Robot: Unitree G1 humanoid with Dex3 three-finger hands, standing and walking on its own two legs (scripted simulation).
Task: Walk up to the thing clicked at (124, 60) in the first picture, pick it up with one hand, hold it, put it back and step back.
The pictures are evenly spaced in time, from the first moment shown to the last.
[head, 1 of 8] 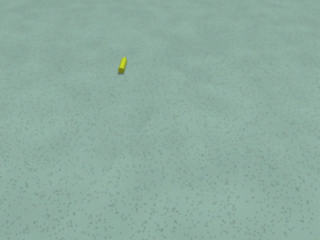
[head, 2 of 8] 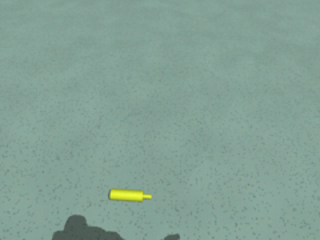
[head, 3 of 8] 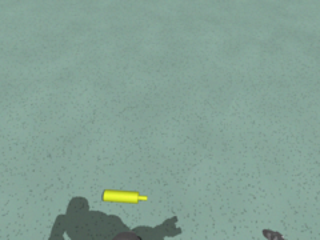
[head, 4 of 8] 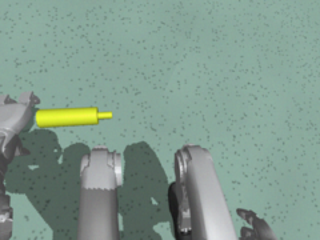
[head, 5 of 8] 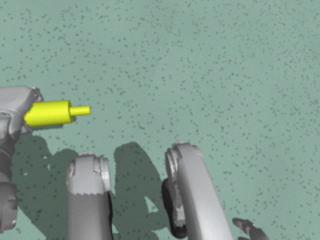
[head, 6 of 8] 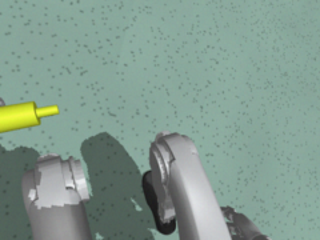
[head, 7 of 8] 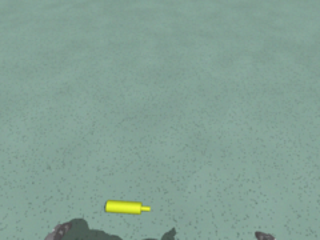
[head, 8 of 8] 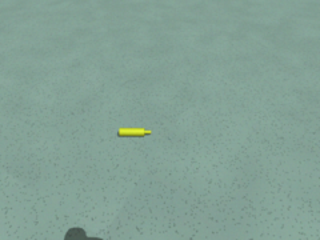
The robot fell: no
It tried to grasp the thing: yes
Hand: left
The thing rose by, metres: 0.68
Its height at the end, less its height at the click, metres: +0.00
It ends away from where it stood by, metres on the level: 0.02
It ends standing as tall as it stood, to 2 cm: yes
